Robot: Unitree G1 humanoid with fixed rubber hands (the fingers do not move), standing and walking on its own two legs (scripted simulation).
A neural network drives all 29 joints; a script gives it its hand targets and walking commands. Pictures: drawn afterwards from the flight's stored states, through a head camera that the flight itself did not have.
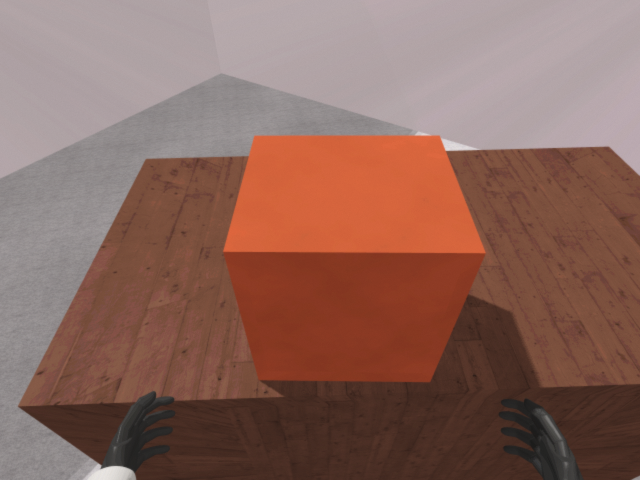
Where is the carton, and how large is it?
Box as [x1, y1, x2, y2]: [223, 135, 485, 381]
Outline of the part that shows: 439,135 254,136 223,252 258,379 366,381 430,380 485,253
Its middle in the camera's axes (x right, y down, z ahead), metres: +0.04 +0.03 +0.55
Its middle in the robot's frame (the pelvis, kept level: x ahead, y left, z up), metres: +0.40 +0.01 +0.06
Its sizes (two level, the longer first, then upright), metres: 0.255 0.221 0.280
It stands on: a pedestal, 0.70 m high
